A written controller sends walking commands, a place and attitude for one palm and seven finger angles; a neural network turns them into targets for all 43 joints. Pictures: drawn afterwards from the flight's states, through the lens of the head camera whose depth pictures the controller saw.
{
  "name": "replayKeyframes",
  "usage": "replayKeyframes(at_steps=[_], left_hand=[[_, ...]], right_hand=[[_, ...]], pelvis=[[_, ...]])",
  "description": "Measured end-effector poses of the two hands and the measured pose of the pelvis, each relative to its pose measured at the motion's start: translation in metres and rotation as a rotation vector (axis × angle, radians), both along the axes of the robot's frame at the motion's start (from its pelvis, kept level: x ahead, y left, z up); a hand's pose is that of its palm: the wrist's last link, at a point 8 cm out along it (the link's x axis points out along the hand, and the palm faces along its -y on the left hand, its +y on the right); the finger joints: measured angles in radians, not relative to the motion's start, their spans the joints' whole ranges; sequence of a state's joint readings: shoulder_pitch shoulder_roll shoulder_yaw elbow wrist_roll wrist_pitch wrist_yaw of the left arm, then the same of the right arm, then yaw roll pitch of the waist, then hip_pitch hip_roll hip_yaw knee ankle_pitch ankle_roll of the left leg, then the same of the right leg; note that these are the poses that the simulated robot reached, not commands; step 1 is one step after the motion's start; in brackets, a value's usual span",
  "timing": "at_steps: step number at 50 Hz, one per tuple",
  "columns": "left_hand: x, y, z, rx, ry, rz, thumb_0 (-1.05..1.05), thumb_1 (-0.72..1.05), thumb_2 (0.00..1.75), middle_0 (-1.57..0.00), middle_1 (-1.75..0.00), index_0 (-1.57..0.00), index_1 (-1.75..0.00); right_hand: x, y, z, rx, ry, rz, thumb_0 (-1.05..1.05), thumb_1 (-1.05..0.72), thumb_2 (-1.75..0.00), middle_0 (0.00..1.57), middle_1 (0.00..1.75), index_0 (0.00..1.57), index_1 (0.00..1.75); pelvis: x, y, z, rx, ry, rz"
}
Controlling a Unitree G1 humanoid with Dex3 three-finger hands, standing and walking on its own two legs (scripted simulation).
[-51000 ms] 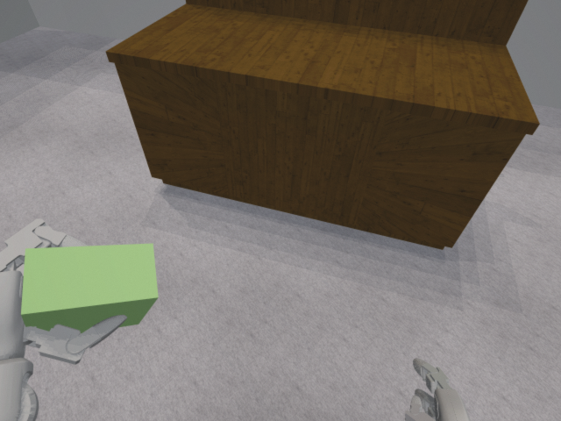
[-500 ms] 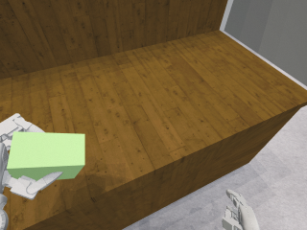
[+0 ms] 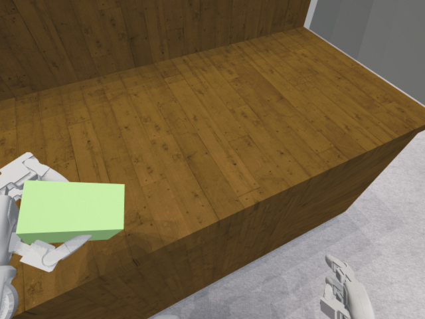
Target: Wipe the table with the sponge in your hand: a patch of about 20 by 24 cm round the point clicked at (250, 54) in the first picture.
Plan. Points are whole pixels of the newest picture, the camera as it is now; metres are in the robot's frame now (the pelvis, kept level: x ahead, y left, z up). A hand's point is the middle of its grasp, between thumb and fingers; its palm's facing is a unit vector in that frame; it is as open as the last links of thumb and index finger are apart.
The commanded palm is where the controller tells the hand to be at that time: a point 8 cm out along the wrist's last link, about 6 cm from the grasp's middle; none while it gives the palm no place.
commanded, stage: come to a stop and stand still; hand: left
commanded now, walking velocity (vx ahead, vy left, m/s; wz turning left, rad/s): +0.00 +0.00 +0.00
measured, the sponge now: (87, 215) +0.23 +0.20 +0.14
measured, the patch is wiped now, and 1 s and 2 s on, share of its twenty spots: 0.00 0.00 0.00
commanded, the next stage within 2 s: look again from close up in 0.78 s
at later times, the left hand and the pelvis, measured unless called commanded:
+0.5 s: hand out of the picture +0.22 +0.31 +0.17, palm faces +0.37 -0.85 -0.37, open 9.8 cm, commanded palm +0.16 +0.34 +0.19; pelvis +0.00 +0.06 +0.01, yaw +0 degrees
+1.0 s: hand out of the picture +0.21 +0.31 +0.17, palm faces +0.38 -0.84 -0.38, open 9.8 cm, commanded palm +0.16 +0.34 +0.19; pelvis +0.00 +0.06 +0.01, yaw +0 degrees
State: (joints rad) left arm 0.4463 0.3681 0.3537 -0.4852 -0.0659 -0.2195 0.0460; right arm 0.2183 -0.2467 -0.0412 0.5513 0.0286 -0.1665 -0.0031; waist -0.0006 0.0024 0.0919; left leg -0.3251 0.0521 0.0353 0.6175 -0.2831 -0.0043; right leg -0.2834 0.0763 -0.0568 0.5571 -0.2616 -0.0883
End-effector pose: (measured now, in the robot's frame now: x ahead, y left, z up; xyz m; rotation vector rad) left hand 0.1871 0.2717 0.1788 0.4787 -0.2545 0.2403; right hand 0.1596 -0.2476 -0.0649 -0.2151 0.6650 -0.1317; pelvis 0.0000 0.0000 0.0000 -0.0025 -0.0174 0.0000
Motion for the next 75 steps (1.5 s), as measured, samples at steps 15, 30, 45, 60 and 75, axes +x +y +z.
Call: replayKeyframes(at_steps=[15,30,45,60,75], left_hand=[[-0.012,0.066,0.005,-0.068,-0.107,0.113,-0.01,-0.48,1.07,-0.77,-1.37,-0.76,-1.36],[-0.008,0.088,0.005,-0.035,-0.076,0.077,-0.01,-0.48,1.07,-0.77,-1.36,-0.77,-1.36],[-0.015,0.080,0.008,-0.019,-0.058,0.066,-0.01,-0.48,1.07,-0.77,-1.36,-0.77,-1.36],[-0.013,0.060,0.004,-0.042,-0.032,0.081,-0.01,-0.48,1.07,-0.77,-1.37,-0.77,-1.36],[-0.007,0.053,0.003,-0.047,-0.006,0.077,-0.01,-0.48,1.07,-0.77,-1.37,-0.77,-1.36]], right_hand=[[-0.002,0.084,0.013,0.018,0.010,0.093,0.02,-0.90,-0.90,0.21,0.30,0.20,0.30],[0.018,0.105,0.022,-0.012,0.002,0.109,0.01,-0.90,-0.90,0.21,0.30,0.20,0.30],[0.005,0.094,0.017,-0.006,0.023,0.066,0.01,-0.90,-0.90,0.21,0.30,0.20,0.30],[0.000,0.072,0.013,-0.003,0.028,0.048,0.02,-0.90,-0.90,0.21,0.30,0.20,0.30],[0.012,0.058,0.018,-0.021,0.014,0.027,0.02,-0.90,-0.90,0.21,0.30,0.20,0.30]], pelvis=[[-0.004,0.043,0.012,-0.011,-0.004,0.001],[0.003,0.066,0.013,-0.024,0.005,0.007],[0.000,0.063,0.014,-0.022,-0.003,0.008],[-0.002,0.046,0.015,-0.021,0.006,0.002],[0.005,0.040,0.015,-0.021,0.015,-0.001]])
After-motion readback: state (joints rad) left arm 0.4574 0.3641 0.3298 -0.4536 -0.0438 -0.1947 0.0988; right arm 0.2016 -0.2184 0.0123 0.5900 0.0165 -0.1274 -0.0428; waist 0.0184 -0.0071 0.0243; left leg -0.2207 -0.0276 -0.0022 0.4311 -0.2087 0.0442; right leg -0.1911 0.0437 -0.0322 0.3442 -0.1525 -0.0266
